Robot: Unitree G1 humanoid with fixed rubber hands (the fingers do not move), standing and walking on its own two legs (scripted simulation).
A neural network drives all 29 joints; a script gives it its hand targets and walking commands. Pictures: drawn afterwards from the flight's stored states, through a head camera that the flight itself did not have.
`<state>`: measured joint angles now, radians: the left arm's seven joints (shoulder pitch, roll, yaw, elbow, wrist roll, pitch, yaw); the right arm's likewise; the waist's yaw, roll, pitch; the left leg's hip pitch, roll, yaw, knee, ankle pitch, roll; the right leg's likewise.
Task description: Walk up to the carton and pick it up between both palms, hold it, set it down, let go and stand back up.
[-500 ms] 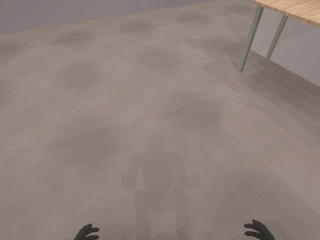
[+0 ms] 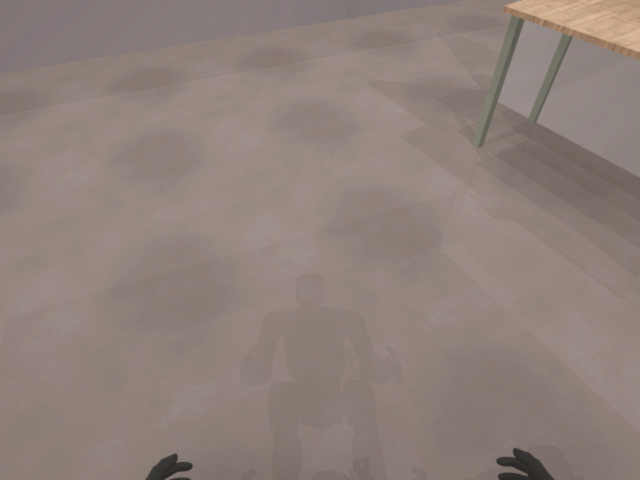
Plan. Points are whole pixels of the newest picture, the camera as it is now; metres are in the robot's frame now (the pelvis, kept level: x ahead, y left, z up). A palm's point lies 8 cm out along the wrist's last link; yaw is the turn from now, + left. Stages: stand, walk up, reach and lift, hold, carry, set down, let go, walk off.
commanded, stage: stand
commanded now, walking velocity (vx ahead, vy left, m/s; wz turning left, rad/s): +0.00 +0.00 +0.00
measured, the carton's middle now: out of the picture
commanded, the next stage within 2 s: walk up in 0.60 s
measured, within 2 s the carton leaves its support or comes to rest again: neither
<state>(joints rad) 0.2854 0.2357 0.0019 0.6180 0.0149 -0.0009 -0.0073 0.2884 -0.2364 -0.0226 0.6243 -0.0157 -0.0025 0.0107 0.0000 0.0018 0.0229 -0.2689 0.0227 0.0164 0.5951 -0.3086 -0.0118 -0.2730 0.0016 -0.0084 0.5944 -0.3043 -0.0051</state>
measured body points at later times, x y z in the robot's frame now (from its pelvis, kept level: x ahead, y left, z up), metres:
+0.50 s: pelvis -0.01 +0.00 +0.00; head -0.01 +0.00 +0.45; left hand +0.10 +0.25 -0.10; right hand +0.10 -0.26 -0.10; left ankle +0.01 +0.13 -0.73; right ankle +0.01 -0.12 -0.73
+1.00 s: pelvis +0.01 -0.03 +0.01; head +0.01 -0.04 +0.46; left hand +0.14 +0.23 -0.09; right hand +0.05 -0.33 -0.10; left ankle +0.00 +0.13 -0.73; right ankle +0.05 -0.20 -0.66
